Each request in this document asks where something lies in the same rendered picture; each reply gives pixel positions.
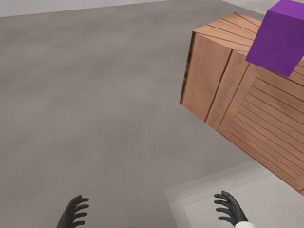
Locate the carton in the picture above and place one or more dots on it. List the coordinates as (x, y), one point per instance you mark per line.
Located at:
(279, 42)

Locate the pedestal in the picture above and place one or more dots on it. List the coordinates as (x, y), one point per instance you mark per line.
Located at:
(256, 109)

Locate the right robot hand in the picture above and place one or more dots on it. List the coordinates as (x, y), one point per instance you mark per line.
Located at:
(234, 211)

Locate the left robot hand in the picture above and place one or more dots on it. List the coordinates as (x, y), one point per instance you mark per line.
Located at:
(67, 218)

